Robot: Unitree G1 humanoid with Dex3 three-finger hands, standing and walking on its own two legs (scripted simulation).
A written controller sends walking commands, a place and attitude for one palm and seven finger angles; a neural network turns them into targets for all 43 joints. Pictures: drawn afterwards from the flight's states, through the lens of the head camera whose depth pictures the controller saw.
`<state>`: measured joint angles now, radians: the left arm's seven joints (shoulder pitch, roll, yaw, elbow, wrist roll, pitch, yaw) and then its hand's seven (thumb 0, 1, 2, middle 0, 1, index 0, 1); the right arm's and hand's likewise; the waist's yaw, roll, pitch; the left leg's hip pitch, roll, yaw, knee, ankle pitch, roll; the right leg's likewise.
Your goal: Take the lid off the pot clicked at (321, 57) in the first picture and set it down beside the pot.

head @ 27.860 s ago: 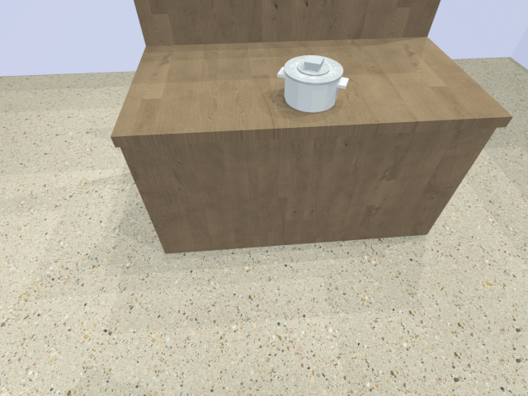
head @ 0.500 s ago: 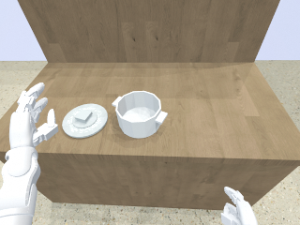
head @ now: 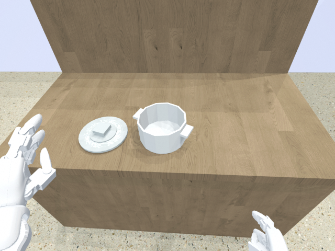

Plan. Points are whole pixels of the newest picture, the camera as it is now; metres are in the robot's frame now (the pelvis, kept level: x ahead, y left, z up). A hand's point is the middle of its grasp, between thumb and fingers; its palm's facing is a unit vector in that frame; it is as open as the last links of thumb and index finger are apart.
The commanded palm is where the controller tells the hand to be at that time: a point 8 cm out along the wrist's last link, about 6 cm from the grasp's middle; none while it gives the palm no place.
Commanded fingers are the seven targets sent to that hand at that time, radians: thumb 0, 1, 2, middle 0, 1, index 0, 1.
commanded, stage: draw the hand back to the body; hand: left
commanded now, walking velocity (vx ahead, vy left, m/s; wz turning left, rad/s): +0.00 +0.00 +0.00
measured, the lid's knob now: (101, 128) +0.53 +0.31 -0.06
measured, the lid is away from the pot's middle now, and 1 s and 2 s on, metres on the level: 0.23 0.23 0.23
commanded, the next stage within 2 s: step back with the hand held close in 0.32 s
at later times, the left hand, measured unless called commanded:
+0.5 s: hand (27, 179) +0.19 +0.27 +0.17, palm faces +0.39 -0.83 -0.40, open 7.5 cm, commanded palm +0.14 +0.31 +0.17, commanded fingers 0.00 0.90 0.90 -0.20 -0.30 -0.20 -0.30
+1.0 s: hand (11, 186) +0.17 +0.29 +0.17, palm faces +0.29 -0.79 -0.54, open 7.4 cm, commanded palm +0.11 +0.33 +0.17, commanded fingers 0.00 0.90 0.90 -0.20 -0.30 -0.20 -0.30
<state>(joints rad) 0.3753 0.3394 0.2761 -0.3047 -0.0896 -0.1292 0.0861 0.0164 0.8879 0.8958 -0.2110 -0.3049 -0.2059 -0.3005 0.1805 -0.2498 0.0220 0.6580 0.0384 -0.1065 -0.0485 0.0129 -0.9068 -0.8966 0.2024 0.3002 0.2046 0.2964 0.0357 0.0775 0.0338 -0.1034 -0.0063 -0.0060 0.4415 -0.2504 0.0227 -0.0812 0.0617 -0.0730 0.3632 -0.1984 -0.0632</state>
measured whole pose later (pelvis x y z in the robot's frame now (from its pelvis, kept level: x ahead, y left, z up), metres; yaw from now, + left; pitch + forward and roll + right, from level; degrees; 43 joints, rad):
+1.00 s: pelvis -0.02 +0.05 -0.01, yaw -1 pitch +0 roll -2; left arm 0.64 0.45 0.45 -0.65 -0.05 -0.23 0.09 0.01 0.89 0.90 -0.22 -0.31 -0.21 -0.30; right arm 0.18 -0.19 -0.02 0.56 0.01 -0.07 -0.02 0.01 -0.91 -0.90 0.20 0.30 0.21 0.30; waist 0.00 0.00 0.07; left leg -0.30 -0.06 0.04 0.56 -0.26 0.10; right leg -0.25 -0.03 -0.04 0.51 -0.27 0.03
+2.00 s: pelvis -0.20 +0.04 -0.04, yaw -4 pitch -1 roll -4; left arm 0.51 0.42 0.47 -0.68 -0.07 -0.24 0.12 0.02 0.89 0.90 -0.21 -0.30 -0.21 -0.30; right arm 0.18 -0.15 -0.02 0.57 0.01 -0.14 0.00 0.01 -0.91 -0.90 0.20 0.30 0.21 0.30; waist -0.03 -0.07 0.07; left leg -0.55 0.04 0.03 0.73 -0.17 0.05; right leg -0.49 0.06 0.04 1.11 -0.50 0.02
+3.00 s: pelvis -0.35 +0.09 -0.05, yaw +4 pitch +2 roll +0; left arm 0.27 0.20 0.13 0.40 0.06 0.07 0.01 0.01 0.90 0.90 -0.20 -0.30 -0.19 -0.30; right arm 0.34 -0.25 -0.05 0.68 -0.04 0.01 0.02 0.01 -0.91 -0.90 0.20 0.30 0.20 0.30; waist -0.08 -0.04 -0.07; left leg -0.42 0.06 0.05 0.84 -0.48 0.02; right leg -0.46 -0.06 -0.09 0.98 -0.56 -0.01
